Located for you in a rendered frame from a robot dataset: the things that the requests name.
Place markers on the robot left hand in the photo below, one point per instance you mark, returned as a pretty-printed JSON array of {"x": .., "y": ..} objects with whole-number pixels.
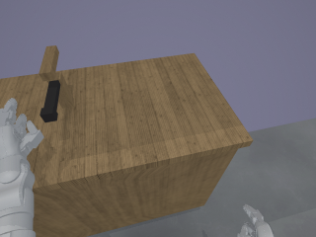
[{"x": 14, "y": 139}]

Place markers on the robot left forearm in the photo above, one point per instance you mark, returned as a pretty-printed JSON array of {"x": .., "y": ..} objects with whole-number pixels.
[{"x": 17, "y": 200}]

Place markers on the counter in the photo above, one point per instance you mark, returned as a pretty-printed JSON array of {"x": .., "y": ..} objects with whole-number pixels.
[{"x": 133, "y": 141}]

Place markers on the robot right hand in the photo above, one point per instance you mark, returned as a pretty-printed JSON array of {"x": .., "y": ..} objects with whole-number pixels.
[{"x": 260, "y": 227}]

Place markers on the tap lever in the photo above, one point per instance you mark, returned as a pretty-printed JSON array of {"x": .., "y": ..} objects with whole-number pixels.
[{"x": 49, "y": 111}]

